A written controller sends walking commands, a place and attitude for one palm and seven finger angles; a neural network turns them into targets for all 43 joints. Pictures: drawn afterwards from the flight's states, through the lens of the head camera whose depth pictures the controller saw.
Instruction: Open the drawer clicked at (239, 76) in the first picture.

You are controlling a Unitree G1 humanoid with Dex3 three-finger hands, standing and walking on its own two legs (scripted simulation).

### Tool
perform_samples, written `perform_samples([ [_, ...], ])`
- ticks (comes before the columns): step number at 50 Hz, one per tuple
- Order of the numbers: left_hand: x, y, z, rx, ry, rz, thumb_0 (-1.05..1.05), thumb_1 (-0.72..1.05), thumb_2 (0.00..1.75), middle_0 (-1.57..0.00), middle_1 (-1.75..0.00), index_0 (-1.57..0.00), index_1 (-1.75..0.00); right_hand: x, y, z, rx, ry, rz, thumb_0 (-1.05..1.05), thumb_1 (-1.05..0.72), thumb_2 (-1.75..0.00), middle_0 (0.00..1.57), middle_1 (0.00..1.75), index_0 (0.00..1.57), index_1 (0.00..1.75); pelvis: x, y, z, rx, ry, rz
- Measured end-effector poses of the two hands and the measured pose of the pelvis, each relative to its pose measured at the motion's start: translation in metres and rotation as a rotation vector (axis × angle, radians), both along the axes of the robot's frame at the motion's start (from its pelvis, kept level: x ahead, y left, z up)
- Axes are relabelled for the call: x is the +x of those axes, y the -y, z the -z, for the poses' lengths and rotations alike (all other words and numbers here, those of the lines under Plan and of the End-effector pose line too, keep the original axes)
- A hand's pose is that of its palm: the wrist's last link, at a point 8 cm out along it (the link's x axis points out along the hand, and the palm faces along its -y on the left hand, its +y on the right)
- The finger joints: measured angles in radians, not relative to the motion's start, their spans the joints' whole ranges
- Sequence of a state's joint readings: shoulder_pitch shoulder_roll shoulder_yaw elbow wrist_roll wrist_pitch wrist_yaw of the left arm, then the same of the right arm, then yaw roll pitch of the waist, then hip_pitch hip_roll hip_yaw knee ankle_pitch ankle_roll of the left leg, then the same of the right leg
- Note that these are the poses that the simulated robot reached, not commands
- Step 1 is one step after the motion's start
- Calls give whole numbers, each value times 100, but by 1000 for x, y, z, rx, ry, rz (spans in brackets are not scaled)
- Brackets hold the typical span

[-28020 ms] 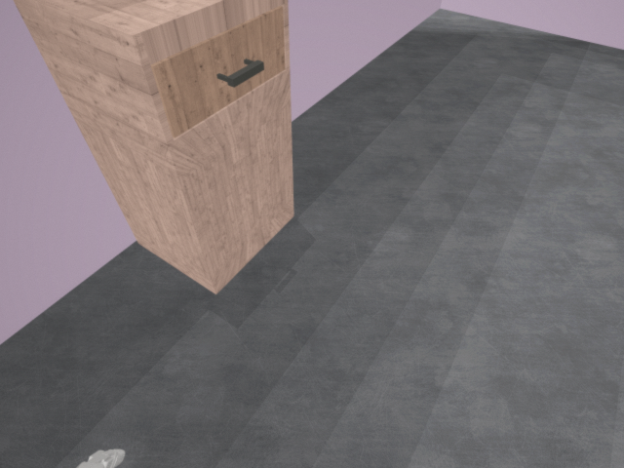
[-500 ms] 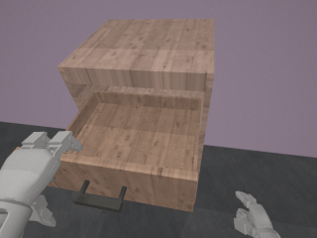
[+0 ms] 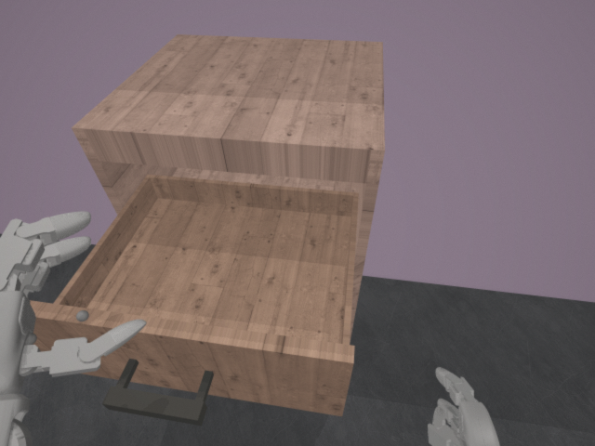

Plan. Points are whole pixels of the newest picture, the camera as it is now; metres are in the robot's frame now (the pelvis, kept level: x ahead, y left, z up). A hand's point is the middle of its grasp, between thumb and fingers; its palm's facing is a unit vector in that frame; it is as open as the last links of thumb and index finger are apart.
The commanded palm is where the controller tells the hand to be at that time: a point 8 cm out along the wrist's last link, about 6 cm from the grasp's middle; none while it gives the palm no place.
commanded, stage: draw the hand back to the body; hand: left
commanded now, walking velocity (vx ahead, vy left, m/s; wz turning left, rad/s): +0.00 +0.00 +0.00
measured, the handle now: (162, 389) +0.18 +0.20 +0.01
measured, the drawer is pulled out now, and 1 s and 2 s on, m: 0.30 0.30 0.30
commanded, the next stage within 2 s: step back with the hand held close in 0.52 s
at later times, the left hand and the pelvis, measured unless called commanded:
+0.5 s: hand (83, 322) +0.18 +0.22 +0.19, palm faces +0.42 -0.81 -0.41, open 7.7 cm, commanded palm +0.12 +0.26 +0.20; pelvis +0.00 -0.02 +0.00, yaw +1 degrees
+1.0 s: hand (62, 342) +0.16 +0.24 +0.17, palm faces +0.31 -0.79 -0.53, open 7.4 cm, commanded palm +0.09 +0.28 +0.20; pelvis -0.04 +0.00 +0.00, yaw +0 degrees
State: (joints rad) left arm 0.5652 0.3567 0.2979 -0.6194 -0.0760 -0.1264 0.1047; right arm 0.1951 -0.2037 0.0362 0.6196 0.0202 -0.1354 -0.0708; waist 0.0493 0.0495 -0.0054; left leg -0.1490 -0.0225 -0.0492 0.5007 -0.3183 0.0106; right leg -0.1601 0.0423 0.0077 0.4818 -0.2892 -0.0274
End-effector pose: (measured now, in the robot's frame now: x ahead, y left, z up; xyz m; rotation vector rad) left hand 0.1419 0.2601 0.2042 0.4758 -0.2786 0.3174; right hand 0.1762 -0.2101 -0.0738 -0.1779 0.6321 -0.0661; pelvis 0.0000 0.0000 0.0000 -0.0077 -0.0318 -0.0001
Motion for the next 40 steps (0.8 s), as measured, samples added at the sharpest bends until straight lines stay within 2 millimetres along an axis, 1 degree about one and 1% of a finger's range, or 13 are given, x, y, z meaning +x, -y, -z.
perform_samples([
  [5,-1,-1,1,12,-22,-27,0,21,60,-26,-74,-26,-74,7,9,0,-2,3,17,2,-90,-90,20,30,20,30,1,3,0,1,-6,-2],
  [11,-2,-4,3,9,-23,-69,1,42,69,-24,-61,-24,-60,12,14,0,-1,7,19,2,-90,-90,20,30,20,30,1,9,0,3,-6,-8],
  [18,-4,0,3,1,-17,-81,1,66,80,-22,-45,-22,-45,12,15,2,11,11,10,1,-90,-90,20,30,20,30,0,14,1,6,-3,-11],
  [22,-6,4,2,2,-16,-76,1,77,84,-22,-38,-22,-38,10,16,2,17,8,9,1,-90,-90,20,30,20,30,-1,16,1,7,1,-12],
  [26,-7,5,2,4,-17,-76,1,83,87,-21,-34,-21,-34,7,17,4,20,5,11,1,-90,-90,20,30,20,30,-3,18,1,6,4,-11],
  [32,-9,6,2,8,-20,-80,2,87,89,-21,-31,-21,-31,2,20,6,21,-3,14,2,-90,-90,20,30,20,30,-6,20,0,7,6,-12],
  [37,-8,-5,-12,94,31,-76,2,88,89,-21,-31,-21,-30,-6,26,7,8,-42,18,1,-90,-90,20,30,20,30,-12,18,0,-4,-18,-23],
  [40,-5,-9,-8,99,17,-61,2,89,90,-21,-30,-21,-30,-15,31,8,-6,-74,46,1,-90,-90,20,30,20,30,-16,12,0,-2,-34,-21],
])
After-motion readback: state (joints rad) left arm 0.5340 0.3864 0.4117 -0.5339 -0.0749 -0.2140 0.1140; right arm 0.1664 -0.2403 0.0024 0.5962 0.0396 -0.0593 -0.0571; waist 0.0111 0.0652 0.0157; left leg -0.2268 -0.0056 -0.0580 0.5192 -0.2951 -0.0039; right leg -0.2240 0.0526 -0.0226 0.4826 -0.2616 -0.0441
